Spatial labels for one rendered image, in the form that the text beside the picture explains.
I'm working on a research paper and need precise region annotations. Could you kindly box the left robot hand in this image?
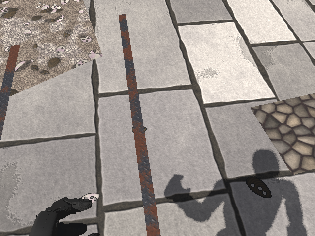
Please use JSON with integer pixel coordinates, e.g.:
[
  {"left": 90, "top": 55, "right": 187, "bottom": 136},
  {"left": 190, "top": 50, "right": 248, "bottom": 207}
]
[{"left": 27, "top": 197, "right": 100, "bottom": 236}]

